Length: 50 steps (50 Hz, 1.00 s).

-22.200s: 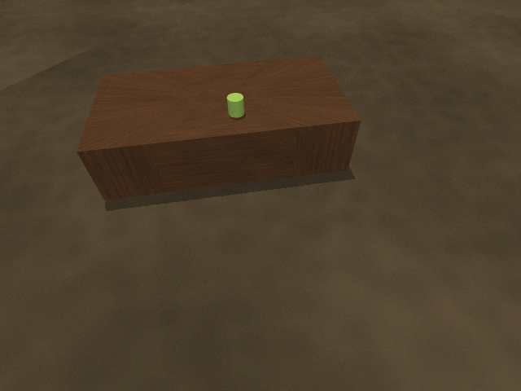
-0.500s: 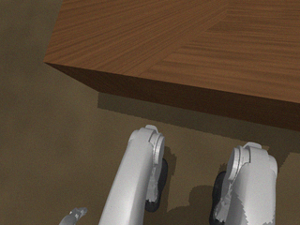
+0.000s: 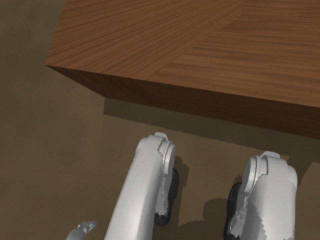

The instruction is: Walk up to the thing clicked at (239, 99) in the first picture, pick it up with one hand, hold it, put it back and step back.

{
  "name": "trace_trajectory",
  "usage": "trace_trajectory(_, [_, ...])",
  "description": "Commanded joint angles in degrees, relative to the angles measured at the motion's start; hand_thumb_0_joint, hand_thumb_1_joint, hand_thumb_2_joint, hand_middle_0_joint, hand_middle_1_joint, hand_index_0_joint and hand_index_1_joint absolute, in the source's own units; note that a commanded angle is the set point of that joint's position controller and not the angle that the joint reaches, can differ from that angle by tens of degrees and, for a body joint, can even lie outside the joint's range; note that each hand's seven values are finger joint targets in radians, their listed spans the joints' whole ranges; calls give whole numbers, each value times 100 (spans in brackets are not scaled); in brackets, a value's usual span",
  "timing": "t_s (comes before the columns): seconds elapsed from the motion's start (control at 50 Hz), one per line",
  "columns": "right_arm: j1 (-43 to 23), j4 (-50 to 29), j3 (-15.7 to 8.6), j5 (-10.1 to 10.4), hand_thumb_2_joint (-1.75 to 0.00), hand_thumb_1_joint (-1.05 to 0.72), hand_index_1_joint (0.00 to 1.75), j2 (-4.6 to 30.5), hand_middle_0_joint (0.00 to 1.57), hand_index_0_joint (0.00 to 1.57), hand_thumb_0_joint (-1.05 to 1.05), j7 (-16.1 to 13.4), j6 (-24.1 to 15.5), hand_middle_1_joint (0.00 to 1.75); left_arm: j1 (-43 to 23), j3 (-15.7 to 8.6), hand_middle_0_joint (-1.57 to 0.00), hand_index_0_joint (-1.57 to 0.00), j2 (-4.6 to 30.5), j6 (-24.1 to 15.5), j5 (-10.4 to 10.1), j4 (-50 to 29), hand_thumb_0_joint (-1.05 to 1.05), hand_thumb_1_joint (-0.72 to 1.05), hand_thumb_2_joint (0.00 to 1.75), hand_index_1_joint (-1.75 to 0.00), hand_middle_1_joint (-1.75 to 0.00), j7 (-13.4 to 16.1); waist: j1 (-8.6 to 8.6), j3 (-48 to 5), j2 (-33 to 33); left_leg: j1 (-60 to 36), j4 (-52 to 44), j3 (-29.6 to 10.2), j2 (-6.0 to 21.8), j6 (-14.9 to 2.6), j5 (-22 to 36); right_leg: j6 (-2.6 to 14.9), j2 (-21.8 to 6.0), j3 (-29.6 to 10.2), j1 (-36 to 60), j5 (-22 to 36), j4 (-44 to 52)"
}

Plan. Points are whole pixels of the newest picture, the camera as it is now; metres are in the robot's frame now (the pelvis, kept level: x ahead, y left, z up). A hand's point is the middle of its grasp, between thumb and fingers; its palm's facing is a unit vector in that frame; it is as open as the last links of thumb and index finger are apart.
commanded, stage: open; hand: right
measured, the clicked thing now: out of the picture +0.59 -0.32 +0.00
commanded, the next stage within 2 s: withdraw in 0.02 s
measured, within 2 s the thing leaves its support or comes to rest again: neither
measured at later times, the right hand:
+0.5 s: hand out of the picture +0.57 -0.37 +0.11, palm faces +0.47 +0.88 -0.05, open 14.7 cm
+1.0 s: hand out of the picture +0.53 -0.44 +0.25, palm faces +0.56 +0.74 -0.36, open 17.1 cm
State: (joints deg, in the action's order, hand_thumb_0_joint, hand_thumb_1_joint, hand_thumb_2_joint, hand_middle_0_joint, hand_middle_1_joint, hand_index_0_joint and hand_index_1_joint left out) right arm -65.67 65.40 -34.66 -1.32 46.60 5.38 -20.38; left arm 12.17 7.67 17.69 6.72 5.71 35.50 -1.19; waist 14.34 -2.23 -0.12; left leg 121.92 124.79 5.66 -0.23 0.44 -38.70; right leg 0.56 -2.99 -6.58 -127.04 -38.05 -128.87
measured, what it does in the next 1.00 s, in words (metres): rises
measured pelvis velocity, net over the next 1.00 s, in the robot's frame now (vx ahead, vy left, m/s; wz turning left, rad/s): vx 0.03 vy -0.01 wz -0.03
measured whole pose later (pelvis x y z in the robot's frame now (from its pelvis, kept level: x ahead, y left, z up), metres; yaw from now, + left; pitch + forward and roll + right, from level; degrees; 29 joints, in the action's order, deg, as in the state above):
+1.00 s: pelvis +0.03 -0.01 +0.21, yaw -2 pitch +31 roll +7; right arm -58.7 69.3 -33.0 -11.3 55.3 -1.6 -4.2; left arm 15.3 4.6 16.3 9.5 1.0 35.3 -2.2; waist 10.4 -5.7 -1.5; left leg 84.3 84.8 4.4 -2.4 0.9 -32.2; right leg 0.5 -5.2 -3.8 -88.7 -34.0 -90.7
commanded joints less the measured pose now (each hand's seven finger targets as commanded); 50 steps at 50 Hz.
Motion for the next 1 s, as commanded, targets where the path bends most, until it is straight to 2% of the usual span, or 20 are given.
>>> trace_trajectory(0.0, [-2308,-1340,-74,52,-34,13,46,1716,61,60,0,-33,-399,46,1341,-476,-21,-19,1440,63,-2,14,0,86,94,-32,-30,75,55,-4106,-1896,-1920,-1208,191,-159,-257,1174,37,1,128,3008,1021,1424])
trace_trajectory(0.04, [-1956,-1044,-89,47,-32,10,41,1681,54,53,0,-34,-359,41,1331,-542,-21,-20,1518,63,7,66,0,86,94,-32,-30,85,57,-3929,-1831,-1963,-1229,187,-156,-244,1144,54,-2,147,2898,963,1398])
trace_trajectory(0.08, [-2326,-1448,-90,54,-30,9,38,1747,51,50,0,-46,-446,38,1270,-435,-22,-19,1381,48,5,8,0,85,94,-32,-30,82,29,-4147,-1847,-2004,-1236,161,-167,-235,1209,73,-6,168,2948,1004,1349])
trace_trajectory(0.16, [-2037,-1259,-148,39,-35,9,36,1801,40,39,0,-4,-420,36,1287,-469,-21,-20,1441,70,-6,26,0,86,92,-31,-29,85,30,-3981,-1727,-2003,-1266,182,-176,-230,1054,73,-4,166,2777,815,1398])
trace_trajectory(0.26, [-2367,-2078,-546,62,-24,9,24,2630,31,29,0,37,-331,24,1334,-564,-21,-19,1522,132,-59,-102,0,86,92,-31,-29,124,-252,-5041,-2097,-2587,-1368,76,-166,-232,1357,47,-27,251,3481,1238,1527])
trace_trajectory(0.3, [-2151,-1946,-568,118,-20,9,19,2600,27,25,0,98,-173,19,1351,-660,-21,-19,1611,133,-93,-72,0,86,92,-31,-29,158,-234,-5054,-1935,-2834,-1582,45,-185,-200,1311,65,-41,248,3540,1149,1655])
trace_trajectory(0.36, [-2607,-2716,-856,108,-9,17,9,3220,18,16,0,95,-69,9,1394,-685,-21,-18,1488,164,-170,-147,0,85,92,-31,-29,204,-435,-5610,-2258,-3236,-1833,-77,-176,-218,1378,47,-55,309,3962,1256,1996])
trace_trajectory(0.4, [-2235,-2340,-701,106,-5,19,4,2937,14,12,0,165,118,4,1432,-740,-21,-19,1438,156,-220,-95,0,85,92,-31,-29,221,-373,-5391,-2174,-3252,-2003,-79,-198,-216,1485,41,-81,280,4237,1487,2166])
trace_trajectory(0.42, [-1901,-1832,-466,69,-4,19,4,2563,14,11,0,226,218,4,1415,-758,-21,-19,1427,131,-234,-45,0,85,92,-31,-29,221,-297,-5069,-2013,-3143,-2096,-63,-211,-212,1400,36,-94,247,4198,1432,2254])
trace_trajectory(0.48, [-2044,-1515,-367,56,-4,21,3,2699,13,11,0,368,319,3,1469,-735,-21,-19,1395,52,-295,129,0,85,92,-31,-29,268,-146,-4365,-1860,-3018,-2464,-66,-241,-221,1240,80,-95,206,4051,1210,2470])
trace_trajectory(0.54, [-1833,-689,-81,208,-4,22,3,2143,12,10,0,605,425,3,1396,-700,-22,-20,1349,-76,-366,201,0,86,91,-31,-30,265,73,-3477,-1312,-2962,-2766,-54,-221,-182,1111,156,-85,169,3649,913,2632])
trace_trajectory(0.58, [-1792,-380,-10,234,-5,31,3,2101,7,8,0,762,432,3,1386,-692,-22,-21,1393,-151,-392,215,0,84,90,-30,-28,250,115,-3255,-1221,-2809,-2844,-33,-214,-191,1157,168,-90,123,3739,1026,2692])
trace_trajectory(0.6, [-1465,155,16,-732,-9,39,6,3129,5,6,0,420,743,6,1342,-693,-22,-21,1296,7,-386,87,0,86,90,-31,-30,159,-320,-3623,-1493,-3006,-3020,-158,-241,-209,1328,142,-76,244,4299,1370,2965])
trace_trajectory(0.62, [-2037,-310,77,-675,-8,45,6,2877,6,6,0,173,814,6,1317,-731,-22,-21,1326,83,-412,-49,0,85,91,-32,-31,84,-153,-3814,-1593,-3001,-3082,-106,-239,-221,1271,124,-95,163,4581,1341,3137])
trace_trajectory(0.66, [-2167,-301,185,-764,-8,46,6,2755,5,6,0,18,907,6,1407,-737,-22,-21,1329,161,-410,-119,0,86,91,-31,-30,-15,-205,-4075,-1661,-3343,-3277,-116,-224,-211,1455,108,-101,124,5057,1607,3343])
trace_trajectory(0.74, [-2515,-1416,-112,-1023,-8,46,6,3804,5,6,0,-286,1021,6,1458,-752,-20,-20,1377,241,-425,-290,0,88,90,-30,-30,-114,-589,-5237,-2274,-4001,-3654,-155,-243,-203,1740,25,-144,82,6494,2341,3804])
trace_trajectory(0.78, [-2304,-1588,-337,-1062,-10,47,7,4114,6,6,0,-454,1086,7,1516,-854,-20,-20,1477,311,-428,-284,0,90,90,-29,-29,-115,-699,-5456,-2420,-4358,-3905,-164,-240,-188,1855,-30,-172,39,7099,2596,4091])
trace_trajectory(0.9, [-812,-324,161,-1002,-8,51,6,2706,6,6,0,-790,1257,6,1321,-711,-20,-20,1077,269,-454,-126,0,90,90,-29,-29,-66,-544,-3709,-1694,-4750,-4869,-123,-309,-146,1734,-35,-188,-1,7009,2059,5017])
trace_trajectory(0.94, [-1081,-1129,29,-951,-12,44,7,2990,7,7,0,-855,1228,7,1405,-872,-20,-20,1269,269,-470,-120,0,90,90,-29,-29,5,-617,-4034,-1813,-5161,-5136,-160,-306,-156,1820,-42,-175,30,7416,2102,5251])
trace_trajectory(0.98, [-565,-834,243,-856,-10,47,7,2499,6,6,0,-889,1324,7,1432,-870,-20,-20,1180,248,-505,-107,0,90,90,-30,-29,26,-585,-3795,-1783,-5436,-5488,-158,-330,-161,1983,-40,-196,62,7746,2331,5527])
